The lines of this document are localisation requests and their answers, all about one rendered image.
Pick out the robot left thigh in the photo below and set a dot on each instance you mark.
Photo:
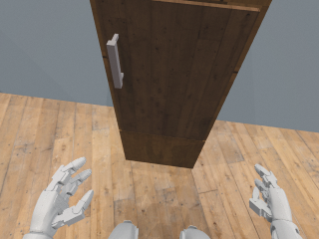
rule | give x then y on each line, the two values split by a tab
125	231

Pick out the robot left hand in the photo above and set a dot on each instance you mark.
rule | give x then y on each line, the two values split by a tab
45	218

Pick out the handle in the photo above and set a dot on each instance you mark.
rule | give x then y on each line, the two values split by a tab
113	54

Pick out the cupboard door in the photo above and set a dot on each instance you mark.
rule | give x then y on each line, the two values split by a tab
177	57

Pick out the right robot forearm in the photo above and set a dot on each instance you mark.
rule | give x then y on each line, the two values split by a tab
284	229

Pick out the robot right hand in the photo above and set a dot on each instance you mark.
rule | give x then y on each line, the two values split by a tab
277	207

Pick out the robot right shin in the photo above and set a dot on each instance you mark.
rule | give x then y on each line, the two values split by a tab
191	227

